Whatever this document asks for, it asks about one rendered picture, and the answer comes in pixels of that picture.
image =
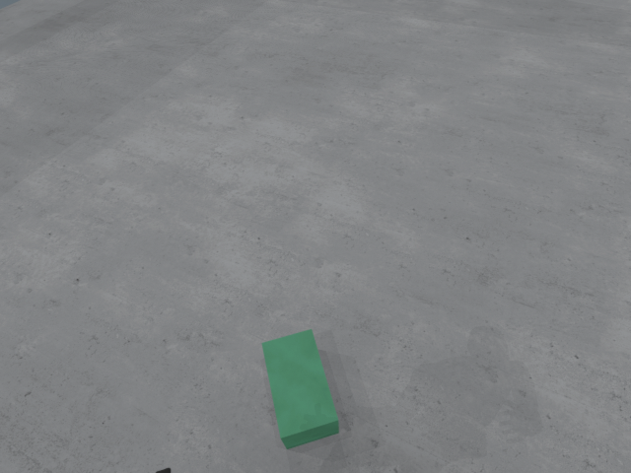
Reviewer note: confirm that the carton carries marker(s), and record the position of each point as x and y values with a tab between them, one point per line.
303	404

